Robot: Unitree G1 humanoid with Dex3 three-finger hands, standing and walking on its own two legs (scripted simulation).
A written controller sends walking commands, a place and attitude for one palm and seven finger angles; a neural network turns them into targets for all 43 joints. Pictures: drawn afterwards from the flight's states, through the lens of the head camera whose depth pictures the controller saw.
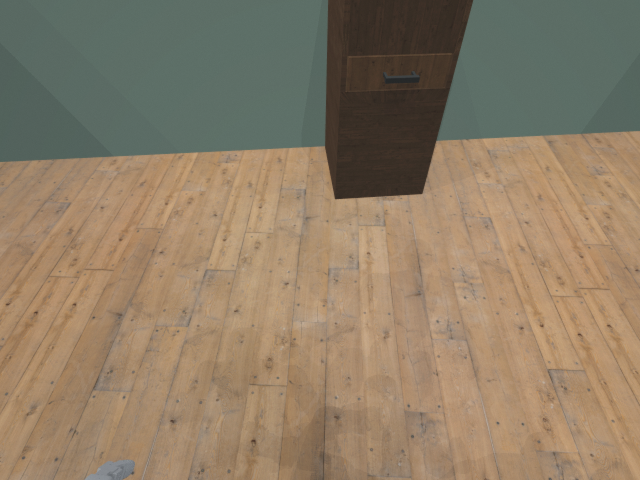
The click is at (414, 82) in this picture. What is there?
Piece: drawer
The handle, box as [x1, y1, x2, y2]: [383, 71, 419, 83]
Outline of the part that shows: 419,77 413,71 411,72 411,75 388,76 385,72 383,72 385,83 418,82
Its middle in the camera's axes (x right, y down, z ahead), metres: +0.30 -0.60 +1.44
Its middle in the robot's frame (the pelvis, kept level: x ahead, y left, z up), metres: +1.48 -0.24 -0.15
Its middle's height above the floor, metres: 0.61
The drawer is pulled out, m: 0.00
